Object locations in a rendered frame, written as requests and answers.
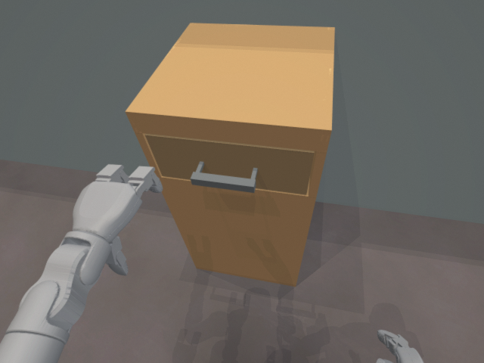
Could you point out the left robot forearm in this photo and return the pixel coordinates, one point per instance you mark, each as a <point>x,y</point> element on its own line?
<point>50,308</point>

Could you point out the cabinet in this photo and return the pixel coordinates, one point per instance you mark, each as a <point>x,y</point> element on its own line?
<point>248,84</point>

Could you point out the left robot hand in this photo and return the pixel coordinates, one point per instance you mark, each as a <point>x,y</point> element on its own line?
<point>107,205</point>

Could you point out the handle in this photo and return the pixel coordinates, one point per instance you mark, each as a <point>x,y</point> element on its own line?
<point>223,181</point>

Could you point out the drawer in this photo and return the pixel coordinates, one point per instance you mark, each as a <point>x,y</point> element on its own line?
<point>279,169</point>

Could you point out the right robot hand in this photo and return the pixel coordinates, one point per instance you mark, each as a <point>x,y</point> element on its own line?
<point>398,346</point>

